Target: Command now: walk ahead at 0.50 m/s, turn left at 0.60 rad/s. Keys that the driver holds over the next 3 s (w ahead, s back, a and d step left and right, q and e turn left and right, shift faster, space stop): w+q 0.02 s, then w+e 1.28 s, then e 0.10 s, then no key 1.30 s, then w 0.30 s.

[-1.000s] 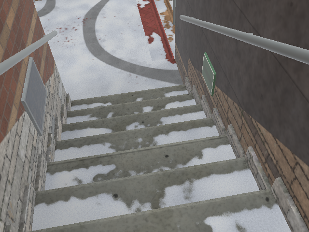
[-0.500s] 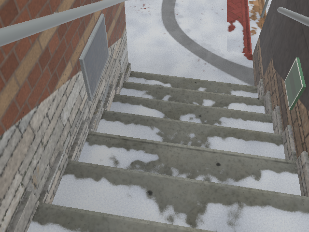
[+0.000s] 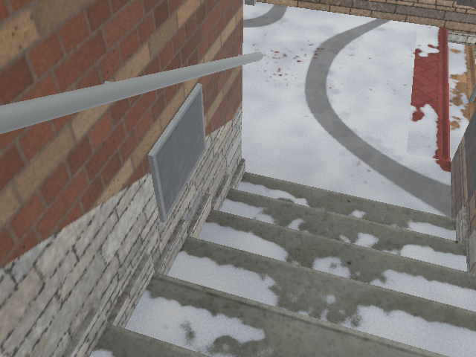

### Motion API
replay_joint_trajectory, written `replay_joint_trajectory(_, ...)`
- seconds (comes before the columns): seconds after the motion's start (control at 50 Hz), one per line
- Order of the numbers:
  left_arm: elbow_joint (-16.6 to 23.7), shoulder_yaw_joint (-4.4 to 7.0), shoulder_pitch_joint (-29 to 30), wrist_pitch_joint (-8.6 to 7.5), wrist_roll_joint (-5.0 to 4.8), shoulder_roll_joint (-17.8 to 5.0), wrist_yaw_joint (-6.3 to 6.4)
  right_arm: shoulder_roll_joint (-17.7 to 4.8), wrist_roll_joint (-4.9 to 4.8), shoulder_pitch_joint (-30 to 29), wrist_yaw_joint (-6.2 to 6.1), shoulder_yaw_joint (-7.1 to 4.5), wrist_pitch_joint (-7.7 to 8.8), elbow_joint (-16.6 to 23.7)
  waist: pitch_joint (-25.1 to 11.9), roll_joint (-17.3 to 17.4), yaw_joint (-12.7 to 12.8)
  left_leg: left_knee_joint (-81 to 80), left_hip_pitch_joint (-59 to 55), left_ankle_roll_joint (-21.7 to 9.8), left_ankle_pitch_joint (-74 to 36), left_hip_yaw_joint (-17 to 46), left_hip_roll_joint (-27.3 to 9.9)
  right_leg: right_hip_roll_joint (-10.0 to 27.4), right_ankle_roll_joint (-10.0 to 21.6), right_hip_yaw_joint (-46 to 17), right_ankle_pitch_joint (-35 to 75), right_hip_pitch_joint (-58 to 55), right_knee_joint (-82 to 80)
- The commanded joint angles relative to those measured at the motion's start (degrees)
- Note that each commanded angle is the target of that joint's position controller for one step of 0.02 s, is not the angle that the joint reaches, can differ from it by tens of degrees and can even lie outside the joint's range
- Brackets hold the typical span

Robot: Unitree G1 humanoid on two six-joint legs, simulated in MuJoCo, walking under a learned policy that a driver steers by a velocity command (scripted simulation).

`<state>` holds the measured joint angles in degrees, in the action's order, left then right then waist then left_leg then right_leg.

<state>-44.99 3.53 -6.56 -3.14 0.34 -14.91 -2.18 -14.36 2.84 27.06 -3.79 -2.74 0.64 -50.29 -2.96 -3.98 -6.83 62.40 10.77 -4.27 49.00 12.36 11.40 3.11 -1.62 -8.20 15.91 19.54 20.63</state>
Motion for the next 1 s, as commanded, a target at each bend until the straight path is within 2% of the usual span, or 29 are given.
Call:
replay_joint_trajectory(0.02, -5.66, 3.17, -21.75, -0.90, 0.78, -7.85, 1.47, -5.72, -0.70, 1.65, 1.31, -1.65, 0.38, -0.95, 1.24, -1.94, 10.97, 24.09, 18.71, -6.38, -21.96, 4.42, -2.81, 2.00, 1.25, 0.96, 2.19, -26.89, 0.11)
replay_joint_trajectory(0.04, -7.27, 3.02, -30.26, -0.80, 1.17, -9.76, 0.94, -1.39, -2.19, 6.92, 1.96, -1.30, 1.24, -1.91, -6.78, -9.40, 11.04, 50.28, 34.43, -4.34, 3.63, -2.04, 1.21, 9.41, 2.34, -3.15, 15.88, -42.09, 20.07)
replay_joint_trajectory(0.06, -6.92, 2.25, -29.09, -0.01, -0.04, -9.05, 0.13, -1.75, -3.66, 10.80, 1.13, -0.93, 1.48, -0.41, -9.38, -12.24, 7.38, 59.85, 44.97, -3.20, -1.68, -5.53, -3.12, 14.06, 0.37, -11.10, 10.45, -44.83, 22.04)
replay_joint_trajectory(0.08, -7.00, 4.71, -27.78, -0.14, -1.17, -16.57, 0.49, -3.62, -3.55, 8.39, 0.62, -0.78, 2.11, 2.40, -12.14, -22.51, 7.57, 62.29, 52.50, -1.56, -9.40, -9.71, -3.51, 22.83, 9.69, -31.73, -29.47, -42.83, 4.36)
replay_joint_trajectory(0.1, -5.58, 2.48, -21.64, 0.32, -1.87, -7.53, 1.77, -7.44, -0.51, -6.48, 0.94, -1.47, 0.91, 1.44, 3.87, -4.65, 10.60, 54.08, 57.16, -0.87, -20.87, -10.13, -5.88, 15.10, 7.11, -26.27, -44.43, -28.43, -4.25)
replay_joint_trajectory(0.14, -5.39, 0.78, -18.04, -1.03, 1.87, -6.66, 2.01, -7.07, 0.00, -12.26, 2.08, -1.84, -0.23, 2.61, 10.81, -1.44, 8.00, 38.70, 48.32, 0.14, -27.13, -3.35, -9.39, 15.11, 10.85, -23.83, -26.76, -9.55, -0.95)
replay_joint_trajectory(0.2, -6.30, -0.55, -14.46, -3.54, 0.33, -5.32, 1.62, -5.13, 0.00, -16.22, 4.09, -1.27, -0.54, 3.54, 10.95, -0.72, 2.41, 5.43, 33.81, 2.66, -43.54, -8.69, -11.97, 5.12, 9.77, -12.36, -19.90, 5.53, -3.39)
replay_joint_trajectory(0.28, -7.63, -0.46, -19.77, -2.28, -0.72, -6.94, 2.14, -0.91, 0.18, -19.00, 4.87, -0.10, -0.89, 2.83, 3.05, -7.04, 4.28, -7.69, 20.31, 3.79, -54.46, -9.73, -12.83, 6.61, 13.82, -12.84, -3.77, -1.89, -2.03)
replay_joint_trajectory(0.3, -6.77, -0.68, -20.73, -2.05, -0.56, -5.40, 2.19, -2.30, -0.36, -19.98, 5.16, -0.38, -1.19, 2.42, 2.57, -3.52, 4.87, -8.32, 20.22, 3.47, -55.67, -11.58, -11.55, 5.26, 13.30, -11.23, -2.00, -3.70, -1.34)
replay_joint_trajectory(0.38, -8.04, 0.39, -30.80, -1.12, 1.07, -5.61, 3.00, -5.07, 0.78, -33.42, 5.10, -0.92, -0.01, 5.84, 5.72, 0.35, 11.61, -17.13, 41.57, 3.35, -53.88, -4.54, -14.50, 7.17, 17.59, -20.52, -12.30, -28.28, 4.64)
replay_joint_trajectory(0.44, -9.70, 0.99, -36.70, -0.98, 1.74, -6.18, 4.24, -4.40, -0.89, -43.54, 4.34, -0.91, 1.90, 9.65, 7.80, 2.21, 17.54, -23.15, 51.37, 5.99, -52.01, -3.89, -14.86, 6.46, 18.63, -23.69, -14.13, -36.08, 9.15)
replay_joint_trajectory(0.48, -9.03, 0.65, -34.89, -0.53, 1.57, -4.40, 4.30, -3.29, -0.74, -45.47, 5.53, -0.73, 3.38, 11.17, 9.19, 1.58, 18.32, -27.35, 48.36, 5.26, -53.84, -4.02, -14.81, 4.90, 18.32, -24.49, -14.71, -30.75, 11.26)
replay_joint_trajectory(0.54, -5.78, 0.40, -25.58, -0.67, 1.16, -3.53, 2.81, 1.04, -0.84, -38.24, 6.98, 0.31, 3.43, 9.87, 7.44, 3.58, 16.24, -38.45, 15.70, 4.99, -72.95, -8.57, -12.59, -3.05, 13.63, -14.94, -27.29, -3.89, 13.45)
replay_joint_trajectory(0.58, -6.88, 0.20, -26.97, -1.14, 1.12, -3.09, 2.72, 0.52, -2.21, -36.46, 6.38, -0.10, 3.06, 9.51, 8.65, 1.56, 16.70, -40.61, 8.02, 5.24, -74.50, -8.17, -13.23, -3.13, 12.68, -16.79, -31.44, -1.73, 16.35)
replay_joint_trajectory(0.62, -7.22, 0.87, -26.20, -0.85, 1.45, -4.65, 3.77, -3.10, -2.61, -29.67, 4.33, -1.17, 3.93, 6.64, 10.22, 2.95, 14.27, -51.04, 7.17, 4.83, -77.63, -5.02, -17.35, -3.96, 12.01, -17.58, -28.03, -9.49, 26.43)
replay_joint_trajectory(0.66, -8.89, 1.89, -26.96, 1.08, 2.75, -8.38, 3.64, -7.70, -1.92, -13.04, 2.92, -3.29, 4.56, 1.12, 1.73, 6.96, 6.44, -47.83, -11.77, 5.85, -73.05, -9.66, -17.19, -6.15, 11.57, -12.03, -25.01, -5.79, 48.41)
replay_joint_trajectory(0.68, -11.31, 1.69, -31.74, 0.84, 1.82, -5.42, 3.28, -9.64, -0.37, -7.41, 2.80, -3.65, 4.25, -0.10, -2.10, 9.27, 5.33, -39.74, -24.54, 6.52, -70.55, -7.24, -19.45, -9.24, 11.27, -9.17, -47.18, 3.81, 60.83)
replay_joint_trajectory(0.7, -13.36, 1.02, -42.33, 0.40, -0.70, -0.10, 3.32, -9.67, 1.85, -1.51, 3.63, -3.17, 3.96, -0.58, -10.24, 14.48, 8.26, -18.17, -39.87, 3.79, -88.55, -0.83, -28.89, -10.59, 9.57, -6.27, -69.81, 17.86, 81.73)
replay_joint_trajectory(0.72, -11.82, 0.71, -42.18, -0.08, -1.14, -0.60, 4.32, -10.80, 0.55, 0.28, 4.67, -3.56, 3.53, 0.44, -14.74, 16.69, 6.75, -16.40, -40.49, -0.38, -89.42, 6.08, -35.72, -7.57, 7.98, -2.35, -67.08, 26.10, 91.48)
replay_joint_trajectory(0.74, -7.62, 0.32, -34.43, 0.67, -0.66, -3.35, 4.46, -13.99, -1.68, -1.17, 4.83, -4.74, 3.42, 0.19, -16.69, 22.91, 5.41, -34.13, -34.07, -9.60, -41.87, 24.00, -42.89, -6.22, 6.73, 2.29, -56.71, 33.91, 91.06)
replay_joint_trajectory(0.76, -6.27, 0.89, -22.07, 1.36, 2.42, -6.00, 3.98, -7.13, -1.74, -6.69, 3.85, -3.20, 2.84, 2.67, -4.07, 8.52, 4.42, -46.05, -18.53, -6.96, -16.75, 19.05, -35.01, -3.74, 6.80, 4.39, -46.69, 32.29, 82.62)
replay_joint_trajectory(0.78, -3.58, 0.62, -16.36, 1.64, 3.34, -4.87, 2.81, -7.81, -1.16, -9.78, 2.78, -2.99, 2.67, 2.54, 0.83, 11.63, 4.40, -46.17, -9.81, -11.66, -20.88, 20.45, -37.20, -3.49, 7.42, 4.10, -43.13, 31.31, 84.13)
replay_joint_trajectory(0.8, -4.86, 0.60, -15.86, 1.99, 2.80, -5.19, 1.90, -4.52, -0.85, -13.09, 2.76, -1.57, 2.85, 2.62, 5.79, 6.84, 7.10, -47.29, 1.05, -10.16, -33.59, 11.22, -33.48, -0.24, 7.01, 0.02, -34.43, 23.94, 68.07)
replay_joint_trajectory(0.82, -5.36, 0.62, -14.55, 2.68, 3.26, -4.15, 1.75, -3.86, -1.10, -13.41, 2.30, -1.45, 4.00, 1.31, 8.13, 8.34, 8.10, -47.42, 7.16, -8.81, -42.30, 7.16, -31.90, 0.24, 6.53, -1.92, -31.14, 18.75, 61.12)
replay_joint_trajectory(0.84, -6.15, 0.54, -16.38, 3.65, 4.26, -3.21, 2.08, -5.16, -1.35, -12.90, 2.60, -2.06, 5.45, 0.00, 7.79, 10.66, 9.86, -46.51, 8.23, -8.28, -51.38, 4.13, -30.89, 0.42, 6.33, -0.60, -30.03, 16.37, 59.65)
replay_joint_trajectory(0.88, -3.94, 0.01, -12.82, 4.22, 4.49, -0.65, 1.17, -2.61, -4.44, -7.22, 1.89, -0.48, 7.66, -2.89, 5.98, 11.23, 9.60, -42.02, 5.95, -6.32, -70.69, -3.35, -29.33, -1.62, 4.79, -0.71, -22.65, 16.51, 47.80)
replay_joint_trajectory(0.9, -3.55, 0.01, -13.63, 4.74, 4.16, -0.36, 1.20, -2.79, -4.28, -4.50, 1.69, -0.04, 7.38, -4.05, 3.16, 12.32, 10.08, -39.91, 2.16, -6.34, -79.81, -4.99, -29.19, -2.14, 4.44, 0.54, -22.83, 17.69, 48.11)
replay_joint_trajectory(0.94, -4.62, -0.23, -15.22, 5.67, 3.55, -0.06, 1.03, -6.08, -3.44, -3.32, 2.27, -0.96, 7.15, -3.55, -1.21, 11.80, 11.09, -36.46, -0.20, -5.87, -73.99, -5.86, -30.70, -2.42, 4.93, 2.00, -16.38, 18.72, 53.09)
replay_joint_trajectory(1.0, -1.78, -0.07, -4.85, 6.41, 4.78, -0.55, 1.26, -6.09, -3.78, 3.29, 1.36, -1.08, 6.12, -3.77, 4.63, 7.12, 7.66, -36.78, -2.41, -2.40, -60.77, -7.54, -30.41, -2.10, 5.79, 0.09, -13.01, 26.72, 50.50)
